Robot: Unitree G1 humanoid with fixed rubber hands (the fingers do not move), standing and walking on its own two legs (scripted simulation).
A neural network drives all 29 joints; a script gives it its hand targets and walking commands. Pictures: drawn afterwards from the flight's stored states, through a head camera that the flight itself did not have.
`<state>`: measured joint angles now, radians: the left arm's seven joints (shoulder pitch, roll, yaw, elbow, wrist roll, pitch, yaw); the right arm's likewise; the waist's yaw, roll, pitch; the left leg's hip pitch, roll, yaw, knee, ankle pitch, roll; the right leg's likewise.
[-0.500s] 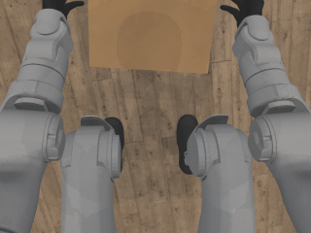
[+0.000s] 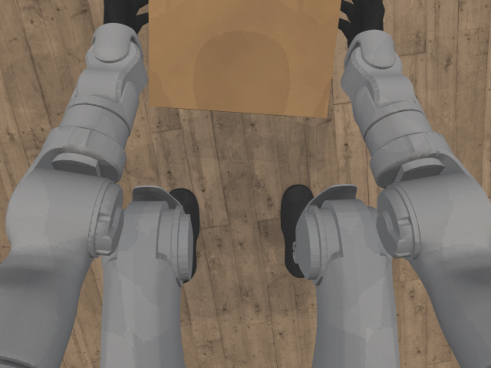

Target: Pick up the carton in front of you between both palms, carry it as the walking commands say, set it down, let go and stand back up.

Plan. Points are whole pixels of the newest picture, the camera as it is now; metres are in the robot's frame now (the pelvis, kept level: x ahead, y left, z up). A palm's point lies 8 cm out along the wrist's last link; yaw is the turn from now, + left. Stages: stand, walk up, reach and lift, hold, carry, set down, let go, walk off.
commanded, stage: reach and lift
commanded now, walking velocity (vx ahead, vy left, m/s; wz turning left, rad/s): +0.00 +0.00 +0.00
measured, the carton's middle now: (241, 44) +0.51 +0.01 -0.25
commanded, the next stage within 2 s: none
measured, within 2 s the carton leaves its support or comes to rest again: leaves its support in 0.22 s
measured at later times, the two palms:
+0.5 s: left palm out of the picture +0.52 +0.15 -0.08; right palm (404, 17) +0.50 -0.15 -0.08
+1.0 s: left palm out of the picture +0.48 +0.16 +0.10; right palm out of the picture +0.48 -0.14 +0.10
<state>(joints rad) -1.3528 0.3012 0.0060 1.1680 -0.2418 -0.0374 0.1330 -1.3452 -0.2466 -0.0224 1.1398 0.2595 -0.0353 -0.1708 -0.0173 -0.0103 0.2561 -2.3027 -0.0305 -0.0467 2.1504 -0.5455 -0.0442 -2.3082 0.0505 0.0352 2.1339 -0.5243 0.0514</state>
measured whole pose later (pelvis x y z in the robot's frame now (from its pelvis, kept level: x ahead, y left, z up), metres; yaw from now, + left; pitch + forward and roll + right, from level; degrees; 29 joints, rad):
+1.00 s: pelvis +0.02 +0.00 +0.15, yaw +1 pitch +40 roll +0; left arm -0.87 0.01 0.35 0.69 0.13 0.29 0.05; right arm -0.84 0.04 -0.41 0.67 -0.12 0.25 -0.10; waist -0.01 -0.02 -0.21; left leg -1.85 -0.11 -0.11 1.67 -0.53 -0.07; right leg -1.85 0.11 0.09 1.67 -0.52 0.06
